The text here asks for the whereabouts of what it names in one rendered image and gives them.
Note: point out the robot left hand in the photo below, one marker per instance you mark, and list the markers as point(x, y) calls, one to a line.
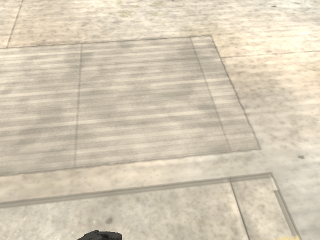
point(101, 235)

